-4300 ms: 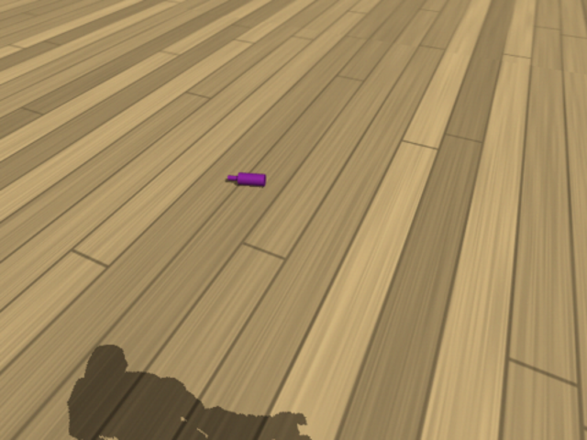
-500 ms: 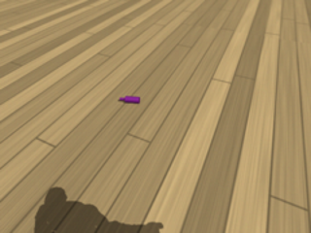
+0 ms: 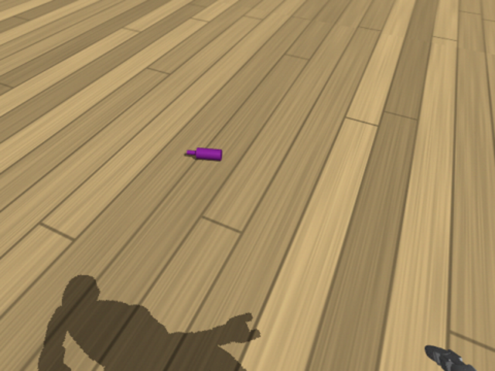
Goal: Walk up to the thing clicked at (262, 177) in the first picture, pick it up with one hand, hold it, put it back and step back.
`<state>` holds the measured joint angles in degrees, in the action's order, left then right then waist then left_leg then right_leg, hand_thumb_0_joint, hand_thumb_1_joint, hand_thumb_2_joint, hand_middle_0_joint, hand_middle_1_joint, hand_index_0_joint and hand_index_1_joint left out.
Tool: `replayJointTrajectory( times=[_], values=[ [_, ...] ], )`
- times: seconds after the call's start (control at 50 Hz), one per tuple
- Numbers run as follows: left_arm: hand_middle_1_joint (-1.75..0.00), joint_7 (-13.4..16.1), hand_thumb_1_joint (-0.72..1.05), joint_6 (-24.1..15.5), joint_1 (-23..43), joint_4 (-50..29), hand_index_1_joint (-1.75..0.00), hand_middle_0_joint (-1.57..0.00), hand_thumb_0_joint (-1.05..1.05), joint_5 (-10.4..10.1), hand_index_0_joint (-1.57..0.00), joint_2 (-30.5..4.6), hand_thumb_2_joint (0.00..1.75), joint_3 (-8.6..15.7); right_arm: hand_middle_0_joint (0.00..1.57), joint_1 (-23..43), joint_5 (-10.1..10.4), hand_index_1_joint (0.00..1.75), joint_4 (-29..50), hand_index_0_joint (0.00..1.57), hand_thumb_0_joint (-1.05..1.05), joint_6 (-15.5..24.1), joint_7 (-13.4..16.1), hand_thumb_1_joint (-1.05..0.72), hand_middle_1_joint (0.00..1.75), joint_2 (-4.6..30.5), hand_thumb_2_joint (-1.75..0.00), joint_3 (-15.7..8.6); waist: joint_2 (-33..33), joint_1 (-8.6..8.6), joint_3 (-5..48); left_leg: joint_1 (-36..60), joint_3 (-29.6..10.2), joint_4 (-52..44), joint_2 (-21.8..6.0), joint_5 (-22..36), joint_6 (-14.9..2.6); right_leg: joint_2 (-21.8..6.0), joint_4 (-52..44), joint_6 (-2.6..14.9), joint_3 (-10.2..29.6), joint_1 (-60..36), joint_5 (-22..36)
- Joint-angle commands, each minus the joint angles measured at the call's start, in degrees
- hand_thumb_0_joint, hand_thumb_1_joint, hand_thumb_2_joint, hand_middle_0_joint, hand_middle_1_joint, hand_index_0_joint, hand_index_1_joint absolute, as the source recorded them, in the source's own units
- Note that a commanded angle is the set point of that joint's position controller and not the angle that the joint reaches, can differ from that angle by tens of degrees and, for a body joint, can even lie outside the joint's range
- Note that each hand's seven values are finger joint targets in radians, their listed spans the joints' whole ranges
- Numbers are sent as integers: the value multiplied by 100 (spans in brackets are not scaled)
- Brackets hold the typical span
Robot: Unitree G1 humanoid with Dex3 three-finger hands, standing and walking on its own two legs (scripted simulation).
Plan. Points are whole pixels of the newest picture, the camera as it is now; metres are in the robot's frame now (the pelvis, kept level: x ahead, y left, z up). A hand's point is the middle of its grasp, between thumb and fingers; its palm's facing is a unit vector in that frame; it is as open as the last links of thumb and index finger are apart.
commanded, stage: walk up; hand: left
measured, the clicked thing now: (204, 153) +1.33 +0.32 -0.72
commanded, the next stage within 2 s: none
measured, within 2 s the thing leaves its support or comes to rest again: neither
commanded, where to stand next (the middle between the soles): +0.92 +0.07 m, yaw -3 degrees
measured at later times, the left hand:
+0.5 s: hand (126, 297) +0.28 +0.26 -0.10, palm faces -0.02 -0.90 -0.43, open 7.4 cm
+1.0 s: hand (130, 216) +0.48 +0.32 -0.13, palm faces -0.07 -0.94 -0.34, open 7.4 cm
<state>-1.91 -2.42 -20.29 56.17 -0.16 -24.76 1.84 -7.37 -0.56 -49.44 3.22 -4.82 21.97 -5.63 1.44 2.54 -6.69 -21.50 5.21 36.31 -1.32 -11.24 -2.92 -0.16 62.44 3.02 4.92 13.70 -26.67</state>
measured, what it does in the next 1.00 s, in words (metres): walks ahead: right foot, then left foot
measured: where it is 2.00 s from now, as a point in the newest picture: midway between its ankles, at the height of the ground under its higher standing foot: (245, 237)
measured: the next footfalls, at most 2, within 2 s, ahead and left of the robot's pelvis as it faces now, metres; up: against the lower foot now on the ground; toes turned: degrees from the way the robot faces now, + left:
right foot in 0.36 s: +0.28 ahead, -0.15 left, +0.00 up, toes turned -7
left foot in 0.74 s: +0.47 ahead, +0.15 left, +0.00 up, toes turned +5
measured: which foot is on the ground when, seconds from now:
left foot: down 0.00-0.36, up 0.38-0.72, down 0.74-1.00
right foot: up 0.00-0.34, down 0.36-0.78, up 0.80-1.00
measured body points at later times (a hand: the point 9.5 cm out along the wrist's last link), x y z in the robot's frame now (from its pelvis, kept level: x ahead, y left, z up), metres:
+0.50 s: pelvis +0.21 -0.02 +0.01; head +0.21 -0.05 +0.46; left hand +0.28 +0.31 -0.07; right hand +0.25 -0.35 -0.12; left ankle +0.18 +0.10 -0.66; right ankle +0.24 -0.14 -0.72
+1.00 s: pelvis +0.42 +0.05 +0.02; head +0.44 +0.07 +0.47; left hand +0.48 +0.37 -0.11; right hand +0.48 -0.27 -0.07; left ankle +0.43 +0.14 -0.72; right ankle +0.47 -0.11 -0.66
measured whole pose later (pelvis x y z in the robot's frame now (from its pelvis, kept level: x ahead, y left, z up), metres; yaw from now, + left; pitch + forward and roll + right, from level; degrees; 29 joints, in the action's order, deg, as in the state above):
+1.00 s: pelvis +0.42 +0.05 +0.02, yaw -2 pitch -3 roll +0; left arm -3.1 -3.2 -16.8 52.9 -0.4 -25.7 2.3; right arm -16.6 -0.1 -49.0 4.5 -3.7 21.9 -2.9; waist 3.3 -0.3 -4.1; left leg -10.2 7.1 26.5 -1.4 -13.8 -2.4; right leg -4.5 54.6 0.9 0.8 28.7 -16.8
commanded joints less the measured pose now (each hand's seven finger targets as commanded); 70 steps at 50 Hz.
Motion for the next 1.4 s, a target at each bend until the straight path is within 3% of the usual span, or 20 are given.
replayJointTrajectory(
  times=[0.0,0.08,0.3,0.32,0.36,0.38,0.48,0.64,0.72,0.76,0.8,0.88,0.98,1.1,1.16,1.18,1.2,1.22,1.32,1.38],
  values=[
    [-30,4,90,-224,-416,-375,-30,-20,0,4,-20,-1371,90,380,20,-296,82,30,358,20,0,118,184,-90,30,1526,-90,-331,-761,-218,170,867,-2145,-2662,-1661,-2150,-835,-457,130,-11,87,1650,643],
    [-30,-173,90,-155,-307,-448,-30,-20,0,88,-20,-1210,90,438,20,-310,1,30,454,20,0,223,124,-90,30,1567,-90,-291,-981,-135,44,467,-1384,-2821,-1405,-2189,-914,-564,-1231,-283,-417,1383,895],
    [-30,-189,90,-318,68,-546,-30,-20,0,146,-20,-1223,90,588,20,-483,-32,30,565,20,0,136,92,-90,30,1480,-90,-182,-141,99,390,-17,-681,-1169,-1041,-2038,-567,-234,-3082,-58,-837,-609,1295],
    [-30,-107,90,-381,-351,-474,-30,-20,0,168,-20,-1386,90,643,20,-654,-50,30,567,20,0,124,101,-90,30,1227,-90,-58,454,285,655,-574,-245,47,-633,-1585,-399,-338,-3587,99,-455,-1534,549],
    [-30,24,90,-458,-778,-522,-30,-20,0,114,-20,-2076,90,741,20,-621,-38,30,656,20,0,93,146,-90,30,1208,-90,6,1059,416,650,-2141,-454,2751,199,-1925,84,-2462,-5091,1085,3308,-1949,-769],
    [-30,35,90,-449,-397,-644,-30,-20,0,32,-20,-2030,90,703,20,-591,-16,30,540,20,0,88,191,-90,30,1500,-90,-54,398,248,378,-2089,-1024,2946,-156,-1636,122,-2586,-5034,1349,3189,-1464,-504],
    [-30,61,90,-454,289,-863,-30,-20,0,14,-20,-1596,90,557,20,-1011,13,30,153,20,0,48,93,-90,30,1433,-90,-104,702,-163,307,-1168,-977,1952,-399,-833,264,-1654,-4885,995,663,-575,1133],
    [-30,20,90,-452,218,-941,-30,-20,0,54,-20,-1700,90,568,20,-206,-56,30,366,20,0,71,-86,-90,30,1178,-90,-141,513,-13,310,-260,-187,-39,-373,125,247,-1454,-4565,787,-314,-340,1563],
    [-30,43,90,-374,268,-987,-30,-20,0,76,-20,-1345,90,383,20,-1558,-90,30,-97,20,0,135,22,-90,30,1561,-90,-389,-593,-828,960,2355,-90,-516,-30,-228,-71,-988,-2146,410,-914,775,2469],
    [-30,94,90,-329,26,-1046,-30,-20,0,-48,-20,-1015,90,290,20,-2128,-18,30,45,20,0,199,155,-90,30,2394,-90,-593,-2083,-994,1347,3148,-4214,-2271,-2259,-1648,-893,275,453,40,-625,2599,-337],
    [-30,143,90,-285,243,-832,-30,-20,0,-48,-20,-1414,90,306,20,-1316,123,30,218,20,0,164,210,-90,30,1982,-90,-451,-774,-617,666,1950,-3002,-2129,-1984,-1403,-964,-300,870,86,156,2451,234],
    [-30,0,90,-210,-287,-515,-30,-20,0,-55,-20,-1184,90,339,20,-811,74,30,350,20,0,253,237,-90,30,1559,-90,-206,-1141,-243,449,1165,-1318,-2224,-1395,92,-740,-539,-146,-125,-175,1715,988],
    [-30,-139,90,-173,528,-826,-30,-20,0,47,-20,-1007,90,347,20,-1047,35,30,428,20,0,292,237,-90,30,1673,-90,-223,-984,-431,104,1224,-1036,-2386,-1570,216,-1081,-691,-1602,-265,-534,1819,1176],
    [-30,-198,90,-209,799,-846,-30,-20,0,65,-20,-909,90,408,20,-1017,42,30,554,20,0,204,212,-90,30,1655,-90,-212,-860,-397,242,1055,-689,-1970,-1265,52,-786,-334,-2728,-127,-939,829,1848],
    [-30,-78,90,-325,-11,-634,-30,-20,0,73,-20,-1100,90,527,20,-990,49,30,655,20,0,146,248,-90,30,1403,-90,-90,-81,103,779,701,-388,-259,-979,752,-488,-98,-3444,29,-867,-876,1577],
    [-30,7,90,-393,-567,-564,-30,-20,0,117,-20,-1448,90,643,20,-1227,72,30,710,20,0,165,249,-90,30,1058,-90,45,977,314,1210,110,41,1375,-431,289,-240,-930,-3942,244,338,-1659,1179],
    [-30,73,90,-437,-738,-694,-30,-20,0,103,-20,-1929,90,721,20,-1384,50,30,808,20,0,145,249,-90,30,833,-90,150,1579,258,1282,-1305,-99,2487,248,-1912,32,-2281,-4435,811,2730,-2442,930],
    [-30,80,90,-393,-504,-708,-30,-20,0,-9,-20,-1916,90,691,20,-1256,37,30,604,20,0,62,316,-90,30,1433,-90,-11,650,242,1101,-1527,-638,3012,9,-1941,20,-2553,-4559,1297,3147,-2053,722],
    [-30,104,90,-416,193,-972,-30,-20,0,-39,-20,-1381,90,516,20,-1408,55,30,245,20,0,-7,231,-90,30,1335,-90,-25,707,-183,517,-980,-862,2382,-345,-933,148,-1544,-4587,903,722,-650,2256],
    [-30,84,90,-434,293,-1128,-30,-20,0,38,-20,-1435,90,542,20,-1235,-24,30,262,20,0,-64,126,-90,30,1262,-90,-77,673,-180,369,-830,-609,1564,-433,-677,318,-1493,-4804,1028,312,-195,1311]
  ],
)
